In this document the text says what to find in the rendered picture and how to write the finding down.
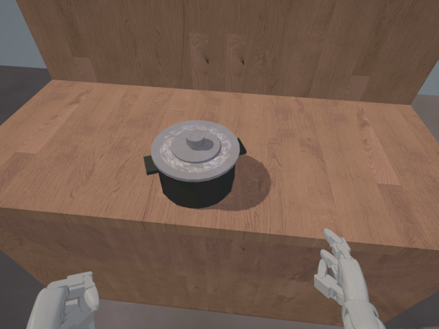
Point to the table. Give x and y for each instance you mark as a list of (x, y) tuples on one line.
[(317, 91)]

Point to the right robot hand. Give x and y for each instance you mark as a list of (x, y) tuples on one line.
[(347, 281)]

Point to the lid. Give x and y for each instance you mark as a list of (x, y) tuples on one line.
[(173, 157)]

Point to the left robot hand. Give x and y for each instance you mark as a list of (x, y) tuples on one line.
[(51, 309)]

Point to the pot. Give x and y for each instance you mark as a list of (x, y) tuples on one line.
[(194, 194)]

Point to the knob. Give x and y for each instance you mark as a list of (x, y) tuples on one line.
[(195, 138)]

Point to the robot right forearm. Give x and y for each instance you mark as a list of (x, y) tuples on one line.
[(360, 314)]

